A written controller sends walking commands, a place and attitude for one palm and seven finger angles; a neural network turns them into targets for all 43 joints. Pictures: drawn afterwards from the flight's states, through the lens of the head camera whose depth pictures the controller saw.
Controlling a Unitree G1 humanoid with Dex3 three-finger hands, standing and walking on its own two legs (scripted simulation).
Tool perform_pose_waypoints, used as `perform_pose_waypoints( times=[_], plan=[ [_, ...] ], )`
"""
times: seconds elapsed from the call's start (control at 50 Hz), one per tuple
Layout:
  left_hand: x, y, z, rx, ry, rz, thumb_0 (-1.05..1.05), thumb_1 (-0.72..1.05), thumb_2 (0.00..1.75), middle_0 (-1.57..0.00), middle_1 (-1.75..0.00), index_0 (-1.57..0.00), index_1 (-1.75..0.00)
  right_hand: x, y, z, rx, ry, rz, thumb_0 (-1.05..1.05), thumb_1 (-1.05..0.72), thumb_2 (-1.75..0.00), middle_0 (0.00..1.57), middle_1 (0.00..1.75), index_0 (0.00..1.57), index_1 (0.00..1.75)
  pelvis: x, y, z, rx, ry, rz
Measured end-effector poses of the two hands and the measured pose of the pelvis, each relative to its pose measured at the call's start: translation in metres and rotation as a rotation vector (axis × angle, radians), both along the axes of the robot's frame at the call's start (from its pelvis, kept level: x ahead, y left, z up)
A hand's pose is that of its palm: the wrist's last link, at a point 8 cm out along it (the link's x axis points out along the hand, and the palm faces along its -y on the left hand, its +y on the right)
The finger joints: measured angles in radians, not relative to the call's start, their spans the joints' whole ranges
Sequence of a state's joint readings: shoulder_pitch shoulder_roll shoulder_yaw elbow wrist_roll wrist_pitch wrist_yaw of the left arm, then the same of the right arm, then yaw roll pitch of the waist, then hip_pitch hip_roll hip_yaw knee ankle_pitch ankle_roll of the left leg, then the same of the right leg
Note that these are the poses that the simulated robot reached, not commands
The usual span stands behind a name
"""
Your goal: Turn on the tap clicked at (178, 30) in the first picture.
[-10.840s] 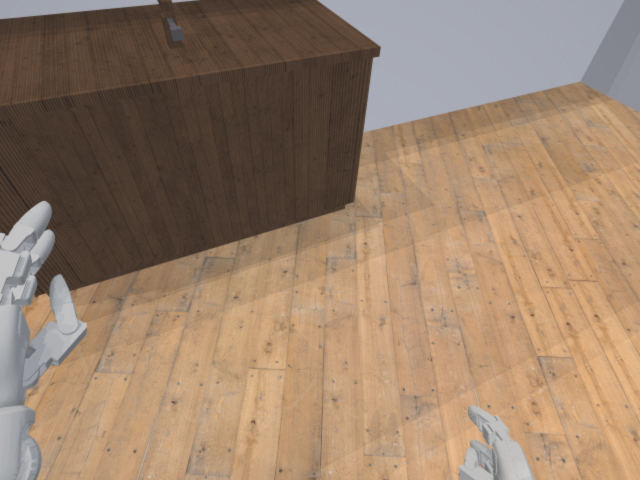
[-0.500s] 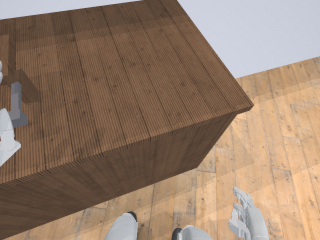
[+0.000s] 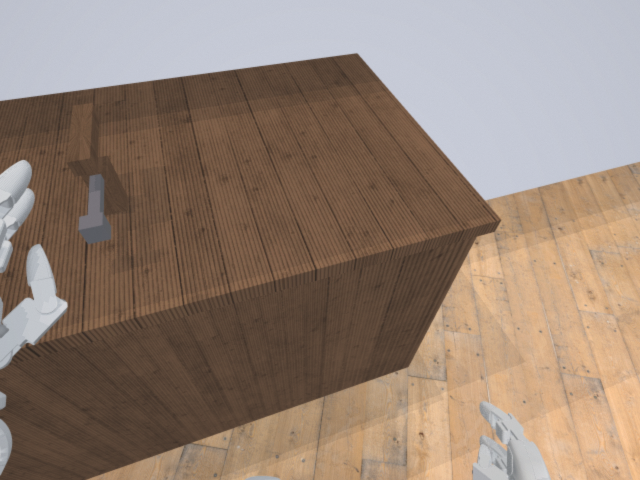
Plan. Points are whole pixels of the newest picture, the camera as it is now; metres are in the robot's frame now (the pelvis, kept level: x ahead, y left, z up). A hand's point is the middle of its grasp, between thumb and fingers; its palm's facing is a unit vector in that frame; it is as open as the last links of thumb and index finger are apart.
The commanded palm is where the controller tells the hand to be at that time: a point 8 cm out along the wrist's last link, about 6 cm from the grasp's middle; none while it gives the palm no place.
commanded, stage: come to a stop and stand still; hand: left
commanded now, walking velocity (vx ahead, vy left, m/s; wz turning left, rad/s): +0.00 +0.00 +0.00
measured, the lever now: (95, 228) +0.39 +0.32 +0.09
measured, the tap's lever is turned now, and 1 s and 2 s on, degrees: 0 0 0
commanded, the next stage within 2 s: look again from close up in 1.40 s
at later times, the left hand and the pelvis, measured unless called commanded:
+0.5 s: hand (9, 382) +0.17 +0.26 +0.16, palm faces +0.36 -0.82 -0.44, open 7.4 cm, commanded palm +0.11 +0.29 +0.19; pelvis -0.06 +0.01 +0.00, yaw -1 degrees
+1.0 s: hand out of the picture +0.09 +0.30 +0.16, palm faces +0.41 -0.83 -0.38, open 7.4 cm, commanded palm +0.03 +0.33 +0.19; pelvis -0.13 +0.05 +0.00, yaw -1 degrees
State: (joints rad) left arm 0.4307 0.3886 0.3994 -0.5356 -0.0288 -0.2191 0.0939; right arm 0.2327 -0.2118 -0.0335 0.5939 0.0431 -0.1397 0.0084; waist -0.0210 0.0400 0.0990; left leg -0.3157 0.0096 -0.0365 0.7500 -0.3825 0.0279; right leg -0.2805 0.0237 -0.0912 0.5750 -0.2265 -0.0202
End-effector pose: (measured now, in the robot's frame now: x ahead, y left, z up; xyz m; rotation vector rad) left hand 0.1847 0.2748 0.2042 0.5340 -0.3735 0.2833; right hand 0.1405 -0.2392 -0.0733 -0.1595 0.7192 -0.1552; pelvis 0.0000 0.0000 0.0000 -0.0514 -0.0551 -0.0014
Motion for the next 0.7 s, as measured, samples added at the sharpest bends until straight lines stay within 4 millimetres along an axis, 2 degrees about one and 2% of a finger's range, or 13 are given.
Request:
perform_pose_waypoints(
  times=[0.08,0.16,0.26,0.34,0.4,0.56,0.62,0.7],
  plan=[
    [-0.011,0.013,-0.017,-0.040,0.032,0.021,0.01,0.89,0.90,-0.21,-0.30,-0.21,-0.30,-0.006,0.007,-0.003,-0.013,0.023,-0.004,0.01,-0.90,-0.90,0.20,0.30,0.21,0.30,-0.008,0.004,-0.006,0.018,0.018,-0.021],
    [-0.012,0.021,-0.029,-0.083,0.032,0.049,0.01,0.89,0.90,-0.21,-0.30,-0.21,-0.30,-0.015,0.017,-0.002,-0.028,0.022,-0.005,0.01,-0.90,-0.90,0.20,0.30,0.20,0.30,-0.018,0.009,-0.007,0.075,-0.010,-0.047],
    [-0.018,0.013,-0.010,-0.047,0.016,0.024,0.01,0.89,0.90,-0.21,-0.30,-0.21,-0.30,-0.027,0.029,-0.003,0.037,0.015,0.015,0.01,-0.90,-0.90,0.20,0.30,0.20,0.30,-0.026,0.011,-0.001,0.051,0.005,-0.015],
    [-0.030,0.008,0.001,0.041,0.019,0.001,0.01,0.89,0.90,-0.21,-0.30,-0.21,-0.30,-0.036,0.029,-0.016,0.065,0.036,0.025,0.01,-0.90,-0.90,0.20,0.30,0.21,0.30,-0.033,0.010,-0.005,0.018,0.018,-0.010],
    [-0.040,0.013,-0.001,0.037,0.042,0.008,0.01,0.89,0.90,-0.21,-0.30,-0.21,-0.30,-0.047,0.026,-0.020,0.068,0.086,0.018,0.01,-0.90,-0.90,0.20,0.30,0.21,0.30,-0.042,0.009,-0.004,-0.007,0.010,0.008],
    [-0.063,0.028,-0.030,-0.055,0.061,0.039,0.01,0.89,0.90,-0.21,-0.30,-0.21,-0.30,-0.067,0.013,-0.006,-0.063,0.092,-0.003,0.01,-0.90,-0.90,0.20,0.30,0.20,0.30,-0.065,0.019,-0.009,0.058,0.054,-0.010],
    [-0.068,0.031,-0.026,-0.048,0.026,0.029,0.01,0.89,0.90,-0.22,-0.30,-0.21,-0.30,-0.073,0.016,0.000,-0.082,0.053,-0.031,0.01,-0.91,-0.90,0.20,0.30,0.20,0.30,-0.076,0.025,-0.009,0.114,0.018,-0.039],
    [-0.076,0.034,-0.006,0.014,0.004,0.021,0.01,0.89,0.90,-0.22,-0.30,-0.21,-0.30,-0.083,0.030,0.002,-0.021,0.006,-0.021,0.01,-0.91,-0.90,0.19,0.30,0.20,0.30,-0.086,0.030,-0.003,0.076,0.012,-0.008]
  ],
)
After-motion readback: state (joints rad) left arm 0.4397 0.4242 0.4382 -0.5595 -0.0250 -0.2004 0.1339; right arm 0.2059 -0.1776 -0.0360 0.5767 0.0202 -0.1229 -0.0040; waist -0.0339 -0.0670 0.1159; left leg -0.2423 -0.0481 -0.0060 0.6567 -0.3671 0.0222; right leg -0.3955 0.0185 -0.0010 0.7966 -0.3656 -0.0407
